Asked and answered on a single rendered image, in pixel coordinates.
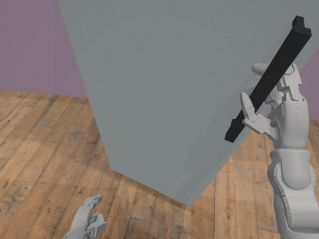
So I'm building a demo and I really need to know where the robot right forearm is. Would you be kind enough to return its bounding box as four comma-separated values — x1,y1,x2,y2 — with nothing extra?
267,148,319,239

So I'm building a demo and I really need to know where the robot left hand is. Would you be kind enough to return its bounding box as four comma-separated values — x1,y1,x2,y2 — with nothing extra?
70,194,107,239

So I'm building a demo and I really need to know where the robot left forearm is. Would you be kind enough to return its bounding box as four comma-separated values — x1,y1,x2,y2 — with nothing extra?
63,228,88,239

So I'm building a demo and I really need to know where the handle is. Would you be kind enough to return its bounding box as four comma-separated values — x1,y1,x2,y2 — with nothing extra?
225,15,312,143

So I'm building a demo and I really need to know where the fridge door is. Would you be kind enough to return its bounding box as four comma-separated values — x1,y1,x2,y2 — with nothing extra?
57,0,319,207

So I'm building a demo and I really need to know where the robot right hand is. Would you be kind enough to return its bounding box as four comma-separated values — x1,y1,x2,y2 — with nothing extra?
240,63,310,149

